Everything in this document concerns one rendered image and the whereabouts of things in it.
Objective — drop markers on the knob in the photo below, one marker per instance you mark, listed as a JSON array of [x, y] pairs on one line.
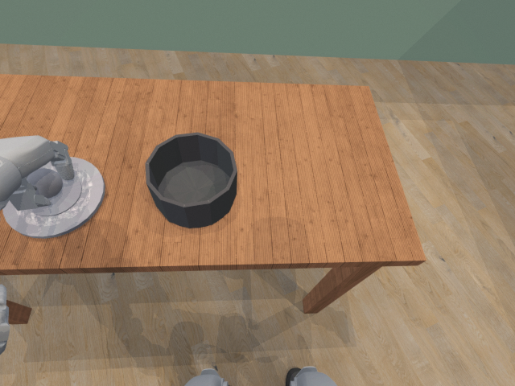
[[48, 182]]

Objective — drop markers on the robot left hand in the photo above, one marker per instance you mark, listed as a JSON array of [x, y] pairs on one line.
[[28, 154]]

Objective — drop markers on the pot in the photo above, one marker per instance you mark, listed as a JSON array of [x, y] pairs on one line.
[[192, 179]]

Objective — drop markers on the robot shin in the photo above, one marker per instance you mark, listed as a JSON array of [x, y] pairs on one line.
[[307, 369], [209, 371]]

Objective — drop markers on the lid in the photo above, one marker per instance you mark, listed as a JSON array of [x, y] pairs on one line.
[[76, 203]]

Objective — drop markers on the robot left shin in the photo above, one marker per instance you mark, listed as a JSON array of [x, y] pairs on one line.
[[209, 371]]

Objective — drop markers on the left robot forearm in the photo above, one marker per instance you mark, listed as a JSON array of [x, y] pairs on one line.
[[10, 181]]

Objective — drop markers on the table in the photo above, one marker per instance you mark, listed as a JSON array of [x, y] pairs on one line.
[[317, 186]]

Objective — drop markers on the robot right shin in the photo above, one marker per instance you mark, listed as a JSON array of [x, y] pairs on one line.
[[307, 369]]

